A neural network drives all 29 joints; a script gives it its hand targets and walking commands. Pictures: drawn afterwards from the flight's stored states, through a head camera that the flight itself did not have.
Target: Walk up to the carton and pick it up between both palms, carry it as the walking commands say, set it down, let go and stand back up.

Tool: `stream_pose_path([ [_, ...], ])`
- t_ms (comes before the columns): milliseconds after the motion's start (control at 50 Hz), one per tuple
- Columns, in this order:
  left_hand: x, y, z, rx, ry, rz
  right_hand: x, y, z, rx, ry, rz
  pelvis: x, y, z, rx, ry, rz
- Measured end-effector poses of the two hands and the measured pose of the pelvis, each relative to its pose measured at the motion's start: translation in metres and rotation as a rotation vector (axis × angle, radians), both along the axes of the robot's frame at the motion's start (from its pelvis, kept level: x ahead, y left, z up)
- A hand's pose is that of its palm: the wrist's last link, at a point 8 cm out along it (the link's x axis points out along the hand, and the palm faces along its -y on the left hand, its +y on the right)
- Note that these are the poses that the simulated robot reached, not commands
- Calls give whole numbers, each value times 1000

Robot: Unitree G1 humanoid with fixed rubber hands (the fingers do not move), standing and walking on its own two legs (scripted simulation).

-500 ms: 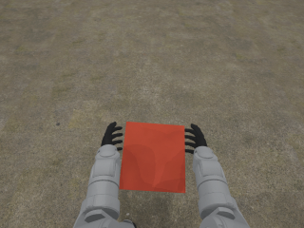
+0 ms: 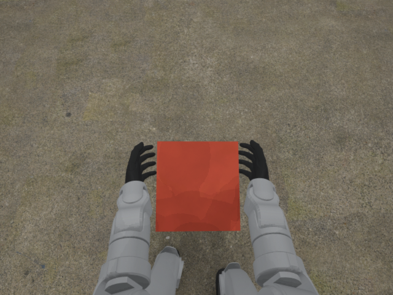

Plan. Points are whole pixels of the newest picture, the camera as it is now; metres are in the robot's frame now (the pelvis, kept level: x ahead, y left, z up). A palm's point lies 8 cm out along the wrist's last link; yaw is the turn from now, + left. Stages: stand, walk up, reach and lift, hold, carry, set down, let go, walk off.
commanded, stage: set down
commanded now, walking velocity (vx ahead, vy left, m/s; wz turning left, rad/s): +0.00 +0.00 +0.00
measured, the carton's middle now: (196, 183) +0.37 +0.05 -0.16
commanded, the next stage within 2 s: none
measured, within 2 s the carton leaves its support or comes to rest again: neither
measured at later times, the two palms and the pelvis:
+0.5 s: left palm (143, 181) +0.36 +0.18 -0.15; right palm (246, 177) +0.40 -0.07 -0.14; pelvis -0.02 +0.01 -0.08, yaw -1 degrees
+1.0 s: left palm (149, 181) +0.39 +0.19 -0.24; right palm (239, 178) +0.43 -0.07 -0.23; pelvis -0.04 +0.00 -0.15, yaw -2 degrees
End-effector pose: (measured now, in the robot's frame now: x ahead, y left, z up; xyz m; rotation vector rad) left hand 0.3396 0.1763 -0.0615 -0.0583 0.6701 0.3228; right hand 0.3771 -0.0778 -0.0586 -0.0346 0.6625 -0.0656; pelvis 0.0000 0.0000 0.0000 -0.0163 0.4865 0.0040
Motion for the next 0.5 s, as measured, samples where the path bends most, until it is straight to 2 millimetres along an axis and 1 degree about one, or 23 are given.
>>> stream_pose_path([
  [180, 7, 5, -32, -9, 6, 8, 10, 6, -29, -6, -1, 7, -3, 3, -27, -5, 74, 0],
  [500, 23, 6, -90, -4, 2, 11, 26, 7, -86, -9, -14, -5, -16, 9, -80, -11, 154, -8],
])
